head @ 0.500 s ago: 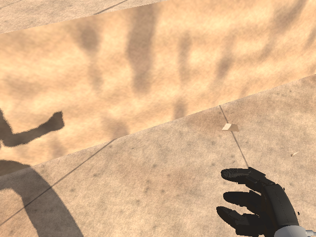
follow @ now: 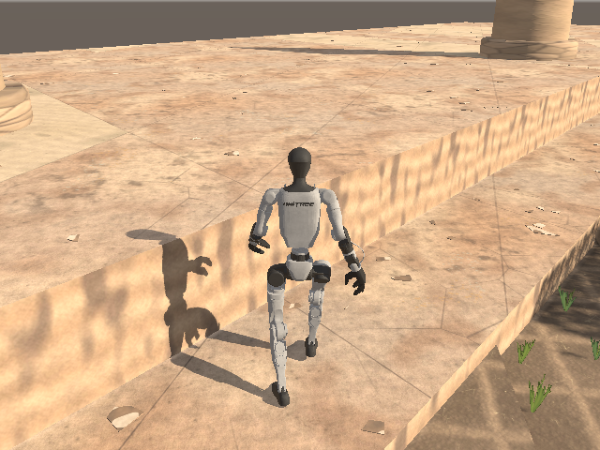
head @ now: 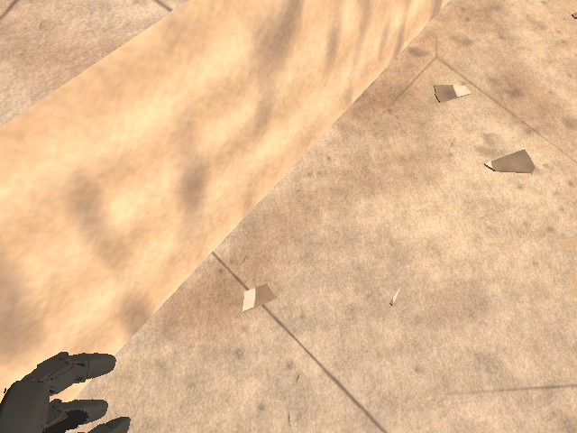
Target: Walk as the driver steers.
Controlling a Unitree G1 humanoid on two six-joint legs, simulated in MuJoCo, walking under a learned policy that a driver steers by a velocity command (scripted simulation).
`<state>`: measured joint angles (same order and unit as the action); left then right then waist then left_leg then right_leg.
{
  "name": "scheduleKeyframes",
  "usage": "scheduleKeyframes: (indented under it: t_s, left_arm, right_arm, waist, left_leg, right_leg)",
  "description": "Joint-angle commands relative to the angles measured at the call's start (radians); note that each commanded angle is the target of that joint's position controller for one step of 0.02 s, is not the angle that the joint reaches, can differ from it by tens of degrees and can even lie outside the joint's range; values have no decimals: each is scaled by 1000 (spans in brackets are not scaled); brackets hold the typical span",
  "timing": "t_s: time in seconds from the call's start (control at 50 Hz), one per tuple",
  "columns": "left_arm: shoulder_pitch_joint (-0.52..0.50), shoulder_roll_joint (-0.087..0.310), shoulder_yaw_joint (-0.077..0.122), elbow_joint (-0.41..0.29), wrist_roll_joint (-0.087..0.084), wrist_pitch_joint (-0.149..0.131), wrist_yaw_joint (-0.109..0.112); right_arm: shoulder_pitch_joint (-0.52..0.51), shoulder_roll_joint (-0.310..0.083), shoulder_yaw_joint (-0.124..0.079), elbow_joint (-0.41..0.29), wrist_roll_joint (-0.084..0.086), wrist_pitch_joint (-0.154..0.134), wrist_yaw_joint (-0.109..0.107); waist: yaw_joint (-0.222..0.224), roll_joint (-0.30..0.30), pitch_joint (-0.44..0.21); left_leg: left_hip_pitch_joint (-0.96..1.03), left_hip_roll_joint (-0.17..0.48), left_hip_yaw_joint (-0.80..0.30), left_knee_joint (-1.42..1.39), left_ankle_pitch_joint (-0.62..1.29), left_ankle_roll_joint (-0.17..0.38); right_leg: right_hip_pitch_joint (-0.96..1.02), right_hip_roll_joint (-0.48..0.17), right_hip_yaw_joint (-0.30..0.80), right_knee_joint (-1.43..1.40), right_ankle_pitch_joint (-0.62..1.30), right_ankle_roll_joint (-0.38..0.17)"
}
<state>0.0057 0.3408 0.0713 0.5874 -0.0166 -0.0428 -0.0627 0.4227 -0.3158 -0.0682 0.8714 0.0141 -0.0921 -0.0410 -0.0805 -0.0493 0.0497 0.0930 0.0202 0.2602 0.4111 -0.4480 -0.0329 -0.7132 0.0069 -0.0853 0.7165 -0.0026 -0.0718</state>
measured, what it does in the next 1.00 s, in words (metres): walks ahead, turning right: right foot, then left foot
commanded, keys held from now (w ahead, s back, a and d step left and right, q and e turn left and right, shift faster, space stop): e+shift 0.70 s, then shift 0.30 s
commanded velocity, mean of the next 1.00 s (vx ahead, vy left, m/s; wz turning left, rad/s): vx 0.11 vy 0.00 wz -0.85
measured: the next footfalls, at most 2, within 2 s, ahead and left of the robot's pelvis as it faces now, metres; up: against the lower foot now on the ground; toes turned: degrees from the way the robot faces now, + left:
right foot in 0.04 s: +0.25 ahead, -0.04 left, +0.00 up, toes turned -3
left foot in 0.44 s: +0.43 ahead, +0.11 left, +0.00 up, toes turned -38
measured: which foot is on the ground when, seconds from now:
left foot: down 0.00-0.04, up 0.06-0.42, down 0.44-0.82, up 0.84-1.00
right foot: up 0.00-0.02, down 0.04-0.44, up 0.46-0.80, down 0.82-1.00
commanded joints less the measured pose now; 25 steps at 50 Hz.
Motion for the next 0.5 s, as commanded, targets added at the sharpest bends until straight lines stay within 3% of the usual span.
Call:
scheduleKeyframes:
  t_s: [0.02, 0.04, 0.06, 0.08, 0.1, 0.12, 0.14, 0.16, 0.2, 0.26, 0.32, 0.38, 0.42, 0.44, 0.46, 0.48, 0.5]
  left_arm:
    - [483, 160, 78, 70, 1, 11, 6]
    - [511, 175, 81, 96, -7, 20, 25]
    - [390, 237, 71, 40, 24, 15, 42]
    - [334, 258, 65, -50, 80, -6, 39]
    - [257, 235, 73, -94, 58, -3, 34]
    - [197, 196, 64, -109, 22, -6, 32]
    - [162, 168, 54, -110, 0, -8, 35]
    - [140, 167, 52, -108, 1, -6, 39]
    - [123, 151, 49, -90, 6, 5, 54]
    - [123, 156, 53, -70, -1, 36, 91]
    - [103, 153, 57, -80, -18, 80, 113]
    - [117, 124, 51, -92, -8, 94, 110]
    - [102, 98, 46, -100, -6, 91, 104]
    - [144, 44, 32, -95, -3, 89, 95]
    - [231, -26, 11, -79, 13, 84, 91]
    - [277, 62, 27, -110, 1, 67, 73]
    - [249, 136, 46, -86, 4, 58, 70]
  right_arm:
    - [-272, -206, -40, -180, 24, -15, -14]
    - [-241, -108, -16, -169, 17, -17, 0]
    - [-171, 0, 20, -207, -55, -23, 15]
    - [-22, -63, 29, -250, -32, -36, 31]
    - [-85, -164, 15, -253, -27, -40, 34]
    - [-153, -180, 9, -267, -28, -30, 28]
    - [-170, -165, 9, -259, -40, -13, 16]
    - [-172, -162, 6, -261, -44, 2, 7]
    - [-192, -145, 4, -269, -45, 25, -2]
    - [-265, -59, 25, -290, -41, 32, -4]
    - [-326, -45, 30, -290, -21, 44, 3]
    - [-369, -68, 17, -289, -20, 44, 10]
    - [-328, -89, -3, -270, -18, 35, 13]
    - [-296, -112, -13, -259, -32, 32, 11]
    - [-292, -159, -22, -281, -53, 45, 1]
    - [-263, -177, -32, -271, -76, 53, 0]
    - [-302, -130, -31, -285, -59, 55, -8]
  waist:
    - [327, 167, -209]
    - [314, -9, -146]
    - [180, -285, -141]
    - [136, -257, -482]
    - [157, -64, -512]
    - [121, 68, -377]
    - [81, 157, -296]
    - [50, 153, -230]
    - [26, 116, -178]
    - [29, 90, -223]
    - [53, 4, -271]
    - [82, -76, -229]
    - [54, -106, -194]
    - [64, -33, -213]
    - [102, 147, -241]
    - [143, 360, -291]
    - [116, 293, -235]
  left_leg:
    - [-365, 141, -76, 420, 1154, 17]
    - [-549, 23, -84, 751, 298, -25]
    - [-762, -88, -132, 1147, -262, -42]
    - [-872, -113, -375, 1316, -218, -47]
    - [-849, -77, -429, 1235, -106, -26]
    - [-867, -48, -425, 1136, -46, -25]
    - [-833, -19, -427, 1065, -17, -36]
    - [-792, -13, -427, 997, -12, -43]
    - [-700, -3, -413, 851, -20, -59]
    - [-623, -53, -385, 568, 111, -78]
    - [-543, -94, -394, 369, 265, -80]
    - [-486, -99, -424, 204, 310, -71]
    - [-375, -68, -431, 19, 396, -43]
    - [-229, 60, -489, -45, 479, 16]
    - [-72, 288, -671, -8, 703, 132]
    - [-88, 455, -925, -83, 646, 292]
    - [-130, 421, -896, -93, 511, 313]
  right_leg:
    - [771, 93, -1, -97, 151, -71]
    - [897, 28, 108, -198, 267, -122]
    - [949, -102, 355, -89, 889, -200]
    - [1144, -341, 769, -196, 794, -438]
    - [1062, -312, 824, -300, 472, -427]
    - [901, -255, 770, -336, 274, -379]
    - [751, -215, 737, -355, 227, -339]
    - [616, -189, 685, -368, 300, -322]
    - [440, -122, 573, -352, 457, -282]
    - [373, -27, 493, -293, 519, -203]
    - [380, 18, 504, -263, 309, -124]
    - [390, 32, 585, -242, 63, -81]
    - [374, 56, 616, -159, -73, -49]
    - [288, 108, 555, -9, -342, -15]
    - [120, 221, 378, 245, -667, 34]
    - [11, 175, 293, 428, -674, 80]
    - [-27, 82, 250, 532, -591, 117]
Velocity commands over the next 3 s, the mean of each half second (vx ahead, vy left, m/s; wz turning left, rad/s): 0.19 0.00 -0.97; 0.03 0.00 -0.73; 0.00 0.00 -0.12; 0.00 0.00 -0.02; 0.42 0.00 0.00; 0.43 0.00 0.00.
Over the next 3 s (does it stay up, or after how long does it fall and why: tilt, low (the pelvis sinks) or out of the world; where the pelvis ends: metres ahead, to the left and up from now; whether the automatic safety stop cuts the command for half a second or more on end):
stays up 0.48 -0.25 0.02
